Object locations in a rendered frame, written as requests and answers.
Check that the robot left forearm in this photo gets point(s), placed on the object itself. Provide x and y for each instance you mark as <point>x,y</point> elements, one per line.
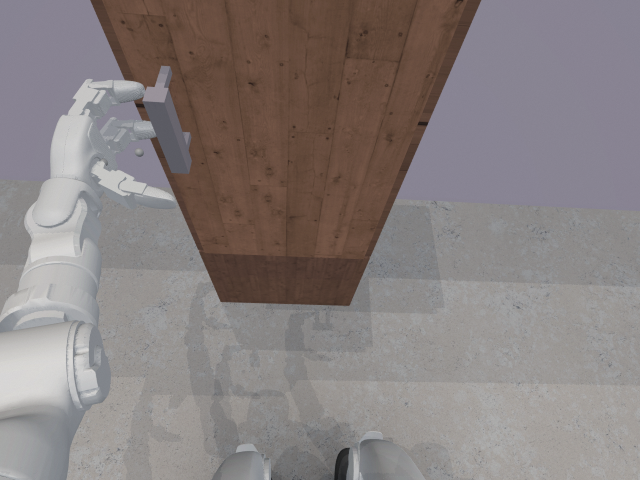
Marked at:
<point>61,276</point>

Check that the robot left hand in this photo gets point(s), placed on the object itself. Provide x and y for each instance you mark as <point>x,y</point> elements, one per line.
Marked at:
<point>77,145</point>

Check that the handle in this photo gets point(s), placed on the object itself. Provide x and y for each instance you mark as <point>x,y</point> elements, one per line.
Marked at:
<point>162,114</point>

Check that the robot right shin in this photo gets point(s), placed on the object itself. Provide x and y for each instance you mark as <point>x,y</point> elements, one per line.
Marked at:
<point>367,435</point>

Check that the left robot upper arm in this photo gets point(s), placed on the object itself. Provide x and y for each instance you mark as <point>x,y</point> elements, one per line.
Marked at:
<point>50,376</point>

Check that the cupboard door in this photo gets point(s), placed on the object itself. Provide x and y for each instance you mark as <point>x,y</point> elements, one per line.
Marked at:
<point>300,111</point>

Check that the left robot thigh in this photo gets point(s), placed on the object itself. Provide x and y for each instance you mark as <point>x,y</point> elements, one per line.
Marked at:
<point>246,465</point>

